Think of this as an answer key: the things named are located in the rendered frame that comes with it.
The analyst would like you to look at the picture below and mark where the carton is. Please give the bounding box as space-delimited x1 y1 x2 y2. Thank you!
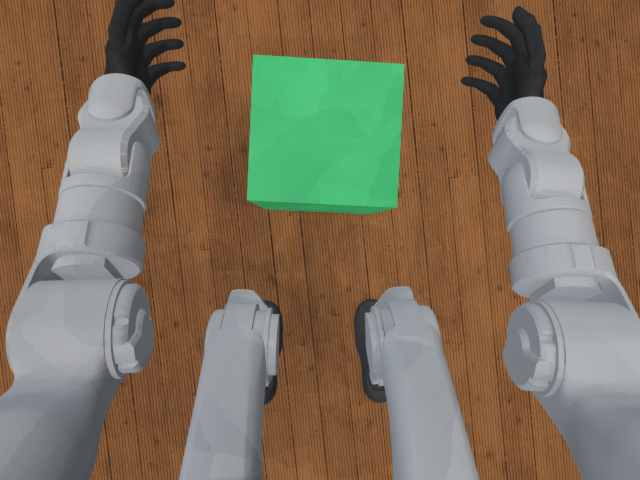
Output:
247 55 405 214

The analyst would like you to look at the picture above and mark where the right robot forearm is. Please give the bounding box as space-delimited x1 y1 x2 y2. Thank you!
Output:
488 96 640 322

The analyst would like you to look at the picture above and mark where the left robot hand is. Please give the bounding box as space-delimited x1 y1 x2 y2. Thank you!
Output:
105 0 186 95

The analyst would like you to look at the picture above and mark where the robot shin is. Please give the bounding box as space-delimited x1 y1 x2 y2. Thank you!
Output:
204 289 273 387
369 286 442 385

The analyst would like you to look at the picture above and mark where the right robot shin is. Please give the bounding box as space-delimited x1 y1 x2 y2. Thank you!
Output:
369 286 442 385

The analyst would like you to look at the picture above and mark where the right robot hand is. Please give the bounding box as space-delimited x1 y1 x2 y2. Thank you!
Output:
461 6 547 121

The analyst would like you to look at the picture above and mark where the robot left upper arm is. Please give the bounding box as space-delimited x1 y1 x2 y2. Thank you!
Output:
0 278 155 480

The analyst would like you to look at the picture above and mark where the left robot forearm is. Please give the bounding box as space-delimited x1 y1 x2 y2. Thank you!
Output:
6 73 160 374

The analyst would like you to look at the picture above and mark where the left robot shin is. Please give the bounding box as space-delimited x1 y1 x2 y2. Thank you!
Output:
204 289 273 387

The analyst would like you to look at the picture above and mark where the robot right upper arm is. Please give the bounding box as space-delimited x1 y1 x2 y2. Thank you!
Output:
503 299 640 480

